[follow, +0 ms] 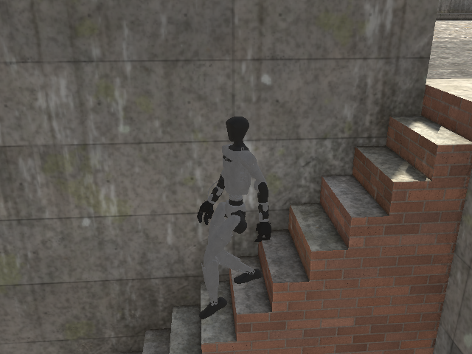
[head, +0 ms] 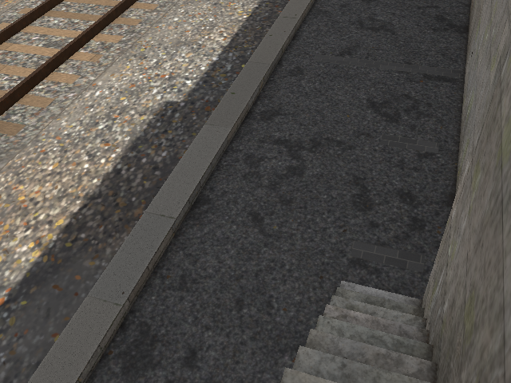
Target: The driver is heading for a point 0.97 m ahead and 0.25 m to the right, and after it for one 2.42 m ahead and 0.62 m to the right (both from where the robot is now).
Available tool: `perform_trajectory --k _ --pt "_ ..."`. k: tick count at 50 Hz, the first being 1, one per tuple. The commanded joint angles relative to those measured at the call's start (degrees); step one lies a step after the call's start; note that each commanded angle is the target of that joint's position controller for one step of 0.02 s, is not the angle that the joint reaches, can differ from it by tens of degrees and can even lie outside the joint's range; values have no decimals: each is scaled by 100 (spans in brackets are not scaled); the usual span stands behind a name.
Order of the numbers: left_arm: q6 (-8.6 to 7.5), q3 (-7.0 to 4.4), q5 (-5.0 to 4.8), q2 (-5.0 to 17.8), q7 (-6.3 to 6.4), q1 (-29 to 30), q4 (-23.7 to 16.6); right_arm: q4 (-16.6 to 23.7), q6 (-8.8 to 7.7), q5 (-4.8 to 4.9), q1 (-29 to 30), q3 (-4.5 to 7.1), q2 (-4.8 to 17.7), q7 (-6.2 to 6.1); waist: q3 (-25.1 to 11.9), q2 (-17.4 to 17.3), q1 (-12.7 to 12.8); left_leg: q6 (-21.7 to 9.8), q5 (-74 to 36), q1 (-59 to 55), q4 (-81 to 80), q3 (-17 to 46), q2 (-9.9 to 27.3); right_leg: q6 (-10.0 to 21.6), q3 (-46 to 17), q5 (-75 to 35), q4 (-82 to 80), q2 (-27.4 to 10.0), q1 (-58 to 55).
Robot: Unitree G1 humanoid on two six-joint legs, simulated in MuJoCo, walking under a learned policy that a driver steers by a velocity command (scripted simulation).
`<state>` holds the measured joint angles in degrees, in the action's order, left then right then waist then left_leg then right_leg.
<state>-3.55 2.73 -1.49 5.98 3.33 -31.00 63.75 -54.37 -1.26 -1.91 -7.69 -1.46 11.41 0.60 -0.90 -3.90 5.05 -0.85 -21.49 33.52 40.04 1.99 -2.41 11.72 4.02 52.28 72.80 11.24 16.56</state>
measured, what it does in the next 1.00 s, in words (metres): goes down: left foot 0.21 m lower, then right foot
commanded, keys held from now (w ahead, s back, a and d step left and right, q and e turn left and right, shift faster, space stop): w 0.06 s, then no key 0.50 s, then w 0.44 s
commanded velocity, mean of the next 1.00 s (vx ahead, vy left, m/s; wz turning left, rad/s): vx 0.27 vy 0.00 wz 0.00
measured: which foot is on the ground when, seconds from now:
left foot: up 0.00-0.08, down 0.10-1.00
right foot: down 0.00-0.10, up 0.12-0.38, down 0.40-0.90, up 0.92-1.00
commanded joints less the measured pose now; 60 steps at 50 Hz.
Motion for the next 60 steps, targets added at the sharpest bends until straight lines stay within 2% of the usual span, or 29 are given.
perform_trajectory --k 1,8,14,20,21,22,23,27,30,31,32,35,36,37,38,39,40,42,43,44,49,51,52,53,54,55,56,57,60 --pt "32 -172 47 964 -40 197 -62 160 -154 89 -203 22 313 4 711 1053 -165 -261 -82 -1604 -669 132 322 -31 -2291 -5637 -795 -1435 1431" --pt "2 -372 41 988 -27 217 -637 -840 -102 39 -2733 521 1428 -67 -1137 -480 -822 -2670 -797 -6036 -343 2449 3423 -739 -2412 406 5366 -965 6075" --pt "394 -238 238 43 -231 116 -17 -246 -289 2 -552 -159 427 23 19 232 399 -732 2517 2058 -1371 268 1345 -1365 -655 -6159 153 -876 -615" --pt "246 -522 107 1395 -63 899 -888 -169 -404 214 -158 -174 613 80 734 -897 -220 -386 3276 49 -120 640 1099 -1376 -1031 -5703 -3717 -1746 15" --pt "-2 -324 1199 753 -791 -54 -900 -533 -350 -172 -1221 -102 868 166 1091 186 163 82 4733 1591 2203 792 1602 -1395 -681 -6154 -3244 -1404 -1023" --pt "-142 -462 556 1414 -920 -1197 -428 126 -453 -191 -450 -302 16 362 998 2519 328 952 6685 2196 3035 -1189 -313 -510 -3299 -3753 -7184 -2710 -369" --pt "-148 -588 219 1953 -838 -522 -867 628 -449 -400 -11 -203 369 403 1425 2266 109 935 6551 1529 2357 -1338 -309 -316 -4121 -845 -7373 -2575 1072" --pt "-208 -218 704 584 -855 2387 -1737 -752 -510 -208 -4078 -293 124 -63 166 -199 -2200 -134 4403 -3418 1444 21 479 -1576 -808 -5662 -3877 -722 3564" --pt "-138 -278 840 588 -809 1550 -1861 175 -464 12 -1374 -299 763 -57 423 -474 -626 -677 5732 -592 354 1177 1110 -1138 -799 -6230 -4049 -887 1872" --pt "-26 -449 -395 736 -431 2447 -1583 151 -317 474 -1016 -319 190 -43 770 1523 -654 -548 5914 47 -522 1173 1148 -1365 -510 -6779 -4319 -946 654" --pt "101 -380 -550 510 -337 2034 -1584 325 -334 530 -632 -356 319 -2 568 960 -244 -501 6222 349 -492 991 989 -1423 -527 -6345 -4596 -1036 -2" --pt "253 -479 -228 791 -324 2038 -1450 188 -310 252 -672 -306 260 100 640 236 -483 -308 6071 -131 -391 629 810 -1550 -517 -6804 -5170 -1187 -293" --pt "151 -387 1408 1073 -838 2025 -1913 -44 -374 -156 -2134 -7 1542 -87 296 -1701 -1045 -668 5486 -1741 755 515 833 -1239 -228 -4581 -4841 -769 1695" --pt "-7 -371 1421 819 -989 2313 -1828 -312 -464 -181 -3344 18 1136 -238 205 -661 -1629 -731 6001 -2161 983 822 732 -1129 -349 -4787 -4494 -907 2130" --pt "-13 -557 -215 895 -453 3409 -1904 -408 -344 149 -2112 -348 -218 -113 1124 750 -1569 -605 5471 -515 -327 860 803 -1345 -661 -5970 -4582 -1233 888" --pt "36 -713 -1218 989 -518 2519 -2220 -382 -298 1242 -1878 -205 32 16 1466 -860 -854 -870 5023 -444 -516 905 734 -1625 -234 -6986 -5393 -708 943" --pt "12 -529 -260 942 -348 2945 -1903 -223 -374 209 -1126 -177 267 -4 964 300 -1016 -615 5339 -728 -253 781 699 -1541 -579 -6757 -5323 -1236 258" --pt "19 -541 -5 861 -282 2886 -1880 -401 -311 78 -1399 -102 318 8 717 116 -1215 -544 4959 -873 175 558 629 -1493 -510 -6827 -5330 -1259 -173" --pt "44 -208 1547 724 -775 3091 -2231 -458 -386 -107 -3154 19 1047 -217 -285 -886 -1660 -643 4660 -3464 1625 718 579 -1259 -393 -4687 -5539 -1116 2067" --pt "-56 -229 1546 570 -899 3570 -2218 -664 -464 97 -4221 -3 636 -284 -188 -117 -2167 -764 4755 -4221 1893 1300 549 -1120 -512 -5007 -5476 -1186 2935" --pt "-103 39 815 126 -975 3699 -2350 -409 -144 -86 -4024 -221 152 -116 -58 6 -1840 -1053 5085 -1126 1488 1908 441 -1254 -397 -4791 -5787 -1105 -43" --pt "-133 -50 1028 366 -857 87 -1457 44 -353 -563 -2018 -196 583 69 -232 265 201 -624 5659 2720 3574 1555 390 -976 -1039 -7122 -3011 -1472 -3838" --pt "33 -490 -440 1150 -395 243 -901 -20 -365 371 -1424 180 657 -100 354 790 484 -391 5252 2399 3299 580 159 -951 -651 -8580 -4476 -1755 -3352" --pt "76 -514 -370 1375 -327 733 -1166 14 -253 353 -1692 238 939 -154 1066 547 -33 -532 5221 2097 3370 343 -34 -1015 -588 -7916 -5640 -2012 -3045" --pt "-57 -919 -1195 1755 -542 172 -1365 28 4 1080 -1562 -18 245 52 1521 -893 55 -601 5006 3025 4796 317 -409 -788 -1716 -8678 -5665 -2251 -3666" --pt "37 -778 107 2291 -269 -487 -663 -177 -84 230 -2645 295 378 -42 184 1795 -419 -460 7806 3404 6065 136 -478 -765 -868 -12899 -3673 -3167 -5274" --pt "12 -777 60 1953 -256 -545 -603 -281 -12 23 -3067 224 338 -109 -276 2205 -615 -464 7900 4046 6868 -77 12 -619 -1094 -13170 -2873 -3263 -5595" --pt "-250 -612 1325 1646 -749 -1616 -755 85 -239 -620 -3210 -38 605 580 -2363 3269 39 -235 7126 4184 8753 -202 323 -29 -933 -10963 -3193 -2457 -6888" --pt "-267 -562 864 439 -504 -522 -979 796 -645 -277 -1060 -113 135 577 101 908 -294 83 4179 4475 4875 170 1201 23 -1932 -7143 -3278 -2474 -2141"
Velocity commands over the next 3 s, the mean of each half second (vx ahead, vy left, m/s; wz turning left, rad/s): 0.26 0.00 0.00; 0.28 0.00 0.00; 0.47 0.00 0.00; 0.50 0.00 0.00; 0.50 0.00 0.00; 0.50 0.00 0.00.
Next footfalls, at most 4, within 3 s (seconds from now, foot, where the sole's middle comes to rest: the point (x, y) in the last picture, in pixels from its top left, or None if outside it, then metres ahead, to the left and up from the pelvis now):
0.10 left None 0.19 0.03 -0.86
0.40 right None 0.25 -0.27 -0.87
1.08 right None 0.29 -0.28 -1.08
1.42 left None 0.60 -0.03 -1.29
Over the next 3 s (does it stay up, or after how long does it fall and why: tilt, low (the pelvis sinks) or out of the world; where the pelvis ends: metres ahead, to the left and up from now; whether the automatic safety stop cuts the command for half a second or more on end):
stays up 1.13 -0.25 -1.08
